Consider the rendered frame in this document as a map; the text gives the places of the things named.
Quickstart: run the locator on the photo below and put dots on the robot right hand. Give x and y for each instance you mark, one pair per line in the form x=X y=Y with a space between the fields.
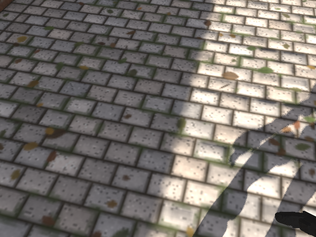
x=304 y=220

